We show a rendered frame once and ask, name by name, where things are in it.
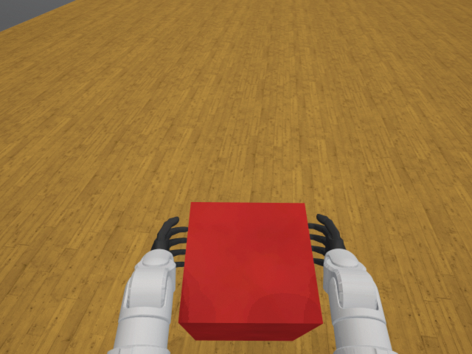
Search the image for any robot left hand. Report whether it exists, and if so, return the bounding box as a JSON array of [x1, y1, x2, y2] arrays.
[[151, 217, 188, 268]]

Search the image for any robot right forearm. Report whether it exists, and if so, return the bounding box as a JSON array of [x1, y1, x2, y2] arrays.
[[323, 249, 398, 354]]

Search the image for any carton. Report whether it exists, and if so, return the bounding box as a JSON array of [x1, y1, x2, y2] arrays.
[[178, 202, 323, 341]]

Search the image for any robot left forearm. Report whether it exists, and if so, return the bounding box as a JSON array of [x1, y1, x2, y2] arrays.
[[107, 249, 176, 354]]

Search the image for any robot right hand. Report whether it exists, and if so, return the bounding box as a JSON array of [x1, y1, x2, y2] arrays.
[[308, 214, 346, 266]]

